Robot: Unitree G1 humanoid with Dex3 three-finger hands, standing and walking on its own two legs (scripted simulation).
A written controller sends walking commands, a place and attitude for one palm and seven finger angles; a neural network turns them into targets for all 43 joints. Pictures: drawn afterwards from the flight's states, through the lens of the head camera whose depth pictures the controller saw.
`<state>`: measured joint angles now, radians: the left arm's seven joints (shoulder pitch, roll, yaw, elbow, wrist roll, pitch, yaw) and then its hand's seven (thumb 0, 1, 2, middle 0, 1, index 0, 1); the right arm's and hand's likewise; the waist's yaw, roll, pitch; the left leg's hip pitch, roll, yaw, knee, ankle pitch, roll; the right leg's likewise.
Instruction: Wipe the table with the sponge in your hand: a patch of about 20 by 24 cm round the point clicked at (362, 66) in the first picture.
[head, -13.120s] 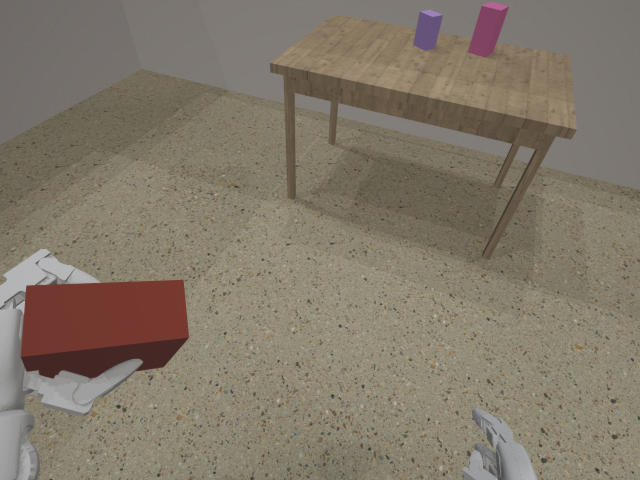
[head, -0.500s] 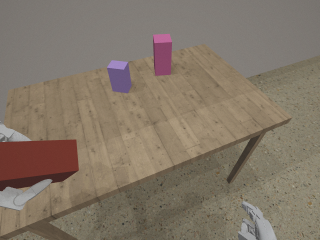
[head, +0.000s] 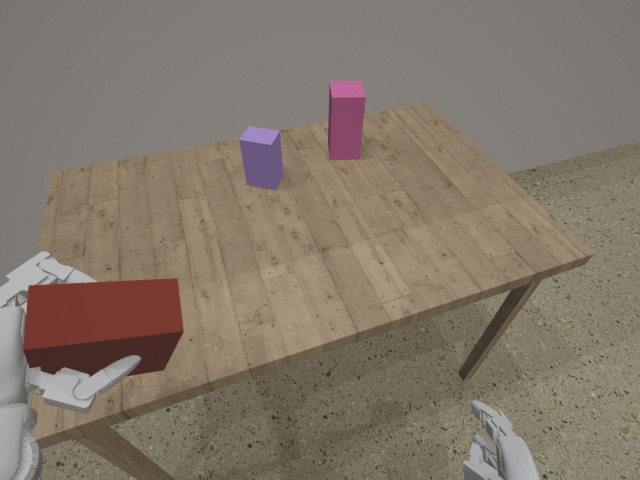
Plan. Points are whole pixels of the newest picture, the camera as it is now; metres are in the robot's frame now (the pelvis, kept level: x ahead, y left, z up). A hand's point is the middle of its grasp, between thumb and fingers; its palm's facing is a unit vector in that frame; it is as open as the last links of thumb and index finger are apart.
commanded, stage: come to a stop and stand still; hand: left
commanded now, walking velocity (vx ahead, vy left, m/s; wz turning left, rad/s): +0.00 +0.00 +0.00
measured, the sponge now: (129, 332) +0.23 +0.22 +0.13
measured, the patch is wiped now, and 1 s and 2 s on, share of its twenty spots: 0.00 0.00 0.00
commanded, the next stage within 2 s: look again from close up in 0.72 s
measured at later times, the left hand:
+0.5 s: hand (55, 306) +0.24 +0.30 +0.14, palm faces +0.31 -0.87 -0.39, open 9.7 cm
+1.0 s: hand (52, 292) +0.24 +0.29 +0.16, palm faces +0.37 -0.86 -0.36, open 9.7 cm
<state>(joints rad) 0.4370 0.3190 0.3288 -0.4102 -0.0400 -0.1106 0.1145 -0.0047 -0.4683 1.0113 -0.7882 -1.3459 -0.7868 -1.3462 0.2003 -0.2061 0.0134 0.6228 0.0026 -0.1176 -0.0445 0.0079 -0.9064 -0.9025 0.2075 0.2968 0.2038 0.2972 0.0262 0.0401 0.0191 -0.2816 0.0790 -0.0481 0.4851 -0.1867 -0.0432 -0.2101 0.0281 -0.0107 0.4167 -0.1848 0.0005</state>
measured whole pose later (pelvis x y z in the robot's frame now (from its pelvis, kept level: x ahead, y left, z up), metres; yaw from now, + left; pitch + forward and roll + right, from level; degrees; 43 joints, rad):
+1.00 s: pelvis +0.02 +0.04 +0.00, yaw +0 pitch -1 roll -2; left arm 0.41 0.37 0.35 -0.50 -0.03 -0.23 0.10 -0.01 -0.47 1.01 -0.79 -1.34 -0.79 -1.34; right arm 0.19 -0.18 0.01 0.58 0.00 -0.14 -0.03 0.01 -0.91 -0.90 0.21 0.30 0.20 0.30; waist 0.03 -0.05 0.07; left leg -0.25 0.00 -0.01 0.47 -0.21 0.02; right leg -0.17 -0.04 0.02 0.36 -0.18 0.06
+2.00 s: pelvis +0.04 -0.02 +0.00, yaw -1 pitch +0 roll -2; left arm 0.47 0.42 0.39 -0.55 -0.09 -0.14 0.07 -0.01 -0.47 1.02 -0.79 -1.34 -0.79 -1.34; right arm 0.19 -0.19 -0.02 0.54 0.02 -0.06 -0.03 0.01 -0.91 -0.90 0.21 0.30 0.20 0.30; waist -0.01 0.00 0.06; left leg -0.27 0.10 -0.04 0.55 -0.28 -0.07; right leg -0.22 0.07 0.00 0.48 -0.27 -0.03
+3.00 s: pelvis +0.01 +0.05 +0.00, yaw -1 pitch -1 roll -2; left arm 0.38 0.37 0.34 -0.43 -0.01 -0.23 0.09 -0.01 -0.47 1.02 -0.79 -1.34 -0.79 -1.34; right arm 0.19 -0.16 0.03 0.58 0.00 -0.17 -0.02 0.01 -0.91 -0.90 0.21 0.30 0.20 0.30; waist 0.03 -0.05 0.08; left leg -0.26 0.00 0.02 0.49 -0.20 0.04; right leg -0.19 -0.04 0.04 0.37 -0.17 0.06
